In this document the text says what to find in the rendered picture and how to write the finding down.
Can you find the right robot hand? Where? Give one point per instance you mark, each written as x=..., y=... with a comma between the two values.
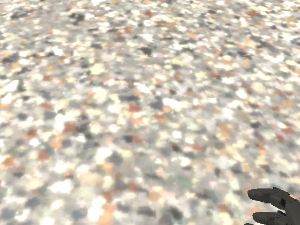
x=281, y=200

